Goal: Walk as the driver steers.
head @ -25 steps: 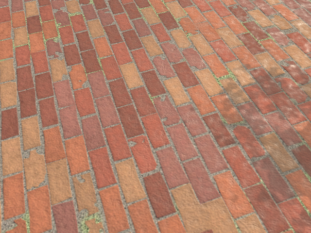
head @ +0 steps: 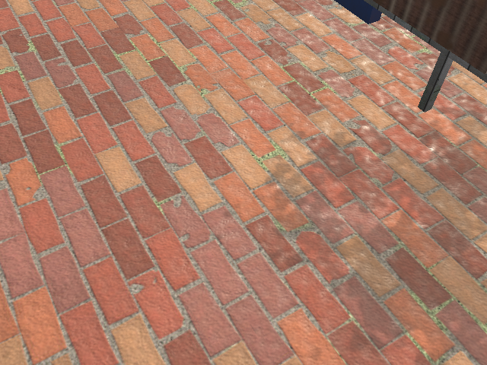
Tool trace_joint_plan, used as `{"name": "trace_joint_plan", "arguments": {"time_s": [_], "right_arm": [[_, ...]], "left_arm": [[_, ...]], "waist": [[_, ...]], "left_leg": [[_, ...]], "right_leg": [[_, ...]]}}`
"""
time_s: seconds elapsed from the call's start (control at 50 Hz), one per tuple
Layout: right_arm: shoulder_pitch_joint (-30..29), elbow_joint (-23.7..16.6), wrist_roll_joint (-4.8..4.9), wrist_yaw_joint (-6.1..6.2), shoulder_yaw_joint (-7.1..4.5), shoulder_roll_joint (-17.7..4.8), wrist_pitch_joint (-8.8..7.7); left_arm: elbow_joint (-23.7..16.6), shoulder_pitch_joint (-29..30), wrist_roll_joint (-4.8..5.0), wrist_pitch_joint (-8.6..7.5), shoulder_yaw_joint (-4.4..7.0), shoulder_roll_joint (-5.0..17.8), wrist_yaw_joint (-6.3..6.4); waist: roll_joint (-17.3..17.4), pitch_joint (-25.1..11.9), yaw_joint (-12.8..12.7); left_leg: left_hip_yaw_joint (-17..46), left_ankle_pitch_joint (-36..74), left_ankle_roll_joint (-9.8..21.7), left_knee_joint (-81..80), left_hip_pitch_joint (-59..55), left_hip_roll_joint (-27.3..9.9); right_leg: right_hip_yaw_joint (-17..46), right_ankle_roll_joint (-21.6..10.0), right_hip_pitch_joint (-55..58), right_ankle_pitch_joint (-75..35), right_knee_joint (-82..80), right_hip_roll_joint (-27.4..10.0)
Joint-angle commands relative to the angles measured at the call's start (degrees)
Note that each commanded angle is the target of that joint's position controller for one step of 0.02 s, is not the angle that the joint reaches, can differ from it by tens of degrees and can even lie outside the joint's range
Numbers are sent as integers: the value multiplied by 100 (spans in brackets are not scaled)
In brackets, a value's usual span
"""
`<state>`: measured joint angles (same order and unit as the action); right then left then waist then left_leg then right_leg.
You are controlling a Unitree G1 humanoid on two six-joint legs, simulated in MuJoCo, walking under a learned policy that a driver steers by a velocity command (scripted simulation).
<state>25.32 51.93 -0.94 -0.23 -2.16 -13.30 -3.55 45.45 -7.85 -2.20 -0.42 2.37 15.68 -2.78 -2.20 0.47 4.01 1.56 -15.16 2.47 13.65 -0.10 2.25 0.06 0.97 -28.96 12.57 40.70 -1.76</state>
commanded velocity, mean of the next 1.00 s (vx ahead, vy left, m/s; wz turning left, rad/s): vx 0.48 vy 0.00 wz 0.47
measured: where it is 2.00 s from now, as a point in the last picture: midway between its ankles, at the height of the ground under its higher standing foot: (160, 295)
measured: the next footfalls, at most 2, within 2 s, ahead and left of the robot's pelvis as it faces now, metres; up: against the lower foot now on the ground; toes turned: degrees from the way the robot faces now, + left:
right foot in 0.10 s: +0.17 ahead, -0.12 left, +0.00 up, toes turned +1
left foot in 0.64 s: +0.43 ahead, +0.12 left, +0.00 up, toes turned +24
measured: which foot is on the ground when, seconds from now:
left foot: down 0.00-0.12, up 0.14-0.62, down 0.64-1.00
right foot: up 0.00-0.08, down 0.10-0.64, up 0.66-1.00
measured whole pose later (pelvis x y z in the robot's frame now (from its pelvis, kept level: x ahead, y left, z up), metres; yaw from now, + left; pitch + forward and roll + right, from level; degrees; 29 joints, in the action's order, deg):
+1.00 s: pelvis +0.48 +0.09 +0.00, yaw +32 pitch +1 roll +0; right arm 22.9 49.6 -0.2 -0.5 -4.1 -15.6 -2.4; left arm 42.2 -4.8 -2.5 -1.1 1.6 14.9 -1.1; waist -2.0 2.5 4.0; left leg 6.4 -13.8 7.6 16.9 3.5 9.0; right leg 2.8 3.3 -38.4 4.4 45.3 -6.4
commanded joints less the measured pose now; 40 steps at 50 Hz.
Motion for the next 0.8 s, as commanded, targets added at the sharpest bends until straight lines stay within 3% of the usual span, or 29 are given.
{"name": "trace_joint_plan", "arguments": {"time_s": [0.02, 0.06, 0.08, 0.1, 0.12, 0.14, 0.16, 0.18, 0.2, 0.24, 0.32, 0.4, 0.5, 0.56, 0.6, 0.62, 0.64, 0.66, 0.68, 0.7, 0.72, 0.76, 0.8], "right_arm": [[288, -78, -13, 12, -222, -979, -56], [126, -71, 5, 19, -244, -1058, -39], [-34, -83, 49, 20, -246, -1084, -39], [-83, -102, 98, 4, -216, -970, -62], [-244, -383, 198, -25, -106, -591, -97], [105, -486, 189, 27, -79, -384, -46], [-5, -316, 49, 62, -210, -841, 56], [-116, -288, 31, -10, -207, -705, 64], [-168, -244, 24, -57, -188, -546, 87], [-191, -192, -74, -143, -216, -510, 199], [-736, -415, -92, -259, -221, -369, 309], [-1588, -750, -90, -344, -160, -271, 312], [-2544, -1141, -111, -443, -33, -204, 287], [-2406, -1169, -136, -390, -69, -340, 296], [-1632, -981, -148, -321, -167, -545, 272], [-851, -738, -183, -265, -269, -717, 221], [-62, -538, -239, -161, -442, -1179, 211], [-416, -720, -123, -107, -591, -1784, 277], [-230, -777, -6, -68, -588, -1709, 361], [-545, -700, 23, -5, -522, -1469, 355], [-762, -652, 45, 7, -442, -1150, 314], [-1115, -684, 63, 30, -348, -891, 194], [-1030, -656, 98, -8, -331, -908, 68]], "left_arm": [[-660, 936, 43, -181, -13, 211, 27], [-563, 523, 74, -237, 15, 279, 97], [-389, 3, 62, -281, 54, 336, 158], [-143, -754, -17, -355, 157, 609, 250], [-81, -1687, -146, -400, 296, 1160, 360], [-8, -1838, -105, -328, 391, 1589, 360], [-60, -1443, -21, -301, 276, 1068, 338], [-141, -930, 26, -320, 169, 681, 317], [-168, -668, 43, -360, 107, 432, 305], [-98, -623, 65, -453, 47, 239, 339], [125, -995, 135, -604, 83, 294, 343], [315, -1232, 108, -606, 58, 199, 347], [546, -1558, 111, -577, 98, 426, 401], [647, -1632, 95, -485, 133, 626, 465], [665, -1613, 65, -366, 184, 829, 497], [632, -1584, 79, -315, 197, 881, 485], [485, -1595, 68, -317, 164, 757, 450], [46, -1701, 148, -366, 68, 164, 318], [-144, -962, 102, -454, 146, 678, 292], [-253, -663, 165, -531, 101, 560, 270], [-184, -788, 173, -575, 84, 528, 284], [-123, -965, -18, -386, 72, 452, 288], [-142, -1045, -96, -196, 64, 362, 246]], "waist": [[967, 420, 47], [929, 315, -254], [785, 143, -571], [433, -328, -888], [-414, -1168, -1324], [-1331, -1387, -1113], [-428, -712, -927], [-232, -123, -681], [-261, 125, -551], [-434, 261, -399], [-268, 265, -346], [-214, 481, -416], [-148, 623, -593], [-255, 340, -444], [-365, -180, -87], [-230, -622, 253], [296, -1133, 559], [1769, -1628, 46], [689, -1629, 412], [400, -829, 213], [38, -254, -105], [-3, -23, -502], [102, -89, -608]], "left_leg": [[1100, 2004, 903, -89, 226, -1371], [1224, 2372, 790, 230, 552, -1423], [1115, 2747, 661, 693, 847, -1291], [812, 2728, 499, 1658, 1339, -944], [380, 1231, 262, 3318, 2483, -455], [-36, -1562, 213, 4571, 3519, 149], [330, -1255, 316, 5149, 3655, -223], [381, -737, 331, 5138, 3633, -423], [319, -429, 290, 5004, 3495, -559], [190, -136, 170, 4961, 3379, -655], [60, 442, 36, 5031, 3911, -697], [-146, 1138, -56, 4205, 4244, -685], [-751, 1442, 186, 2613, 3663, -527], [-1069, 779, 527, 2291, 3081, -120], [-1124, 162, 824, 2145, 2137, 260], [-985, 220, 1006, 1736, 1058, 396], [171, -417, 1302, 1417, -300, -397], [3546, -435, 2249, 838, -2006, -2099], [3971, -117, 2323, 273, -1904, -2164], [3073, 306, 2132, 201, -1233, -2076], [2523, 1066, 1855, 98, -278, -1823], [1735, 1996, 1565, -1, 666, -1264], [1474, 2427, 1546, -54, 946, -1038]], "right_leg": [[-356, -92, -57, 132, -569, 231], [-314, -233, 829, 25, -1013, 338], [-323, -324, 1716, -258, -1470, 434], [-36, -463, 2968, -313, -1650, 195], [1615, -808, 4429, 1066, -2050, -1311], [3528, -1182, 4508, 1840, -2780, -2443], [3349, -1182, 3733, 2296, -2830, -2240], [2593, -1074, 3099, 1835, -2968, -1940], [1898, -940, 2703, 1061, -3107, -1647], [992, -780, 2419, 5, -3219, -1271], [187, -835, 2576, -1301, -3289, -1227], [-474, -862, 2594, -2006, -3304, -1110], [-1031, -764, 2897, -2851, -3172, -1207], [-1322, -673, 3473, -5038, -2314, -1299], [-1410, -687, 3553, -6023, -891, -1353], [-1455, -624, 3103, -5360, 305, -1303], [-1496, -467, 1926, -3384, 2029, -1100], [-1063, -63, -716, 1745, 4300, 244], [90, -102, -1440, 1470, 4610, 234], [233, -160, -1625, 900, 4250, -144], [190, -166, -1240, 616, 3556, -358], [233, -50, -487, 609, 2903, -513], [144, 70, -282, 603, 2519, -495]]}}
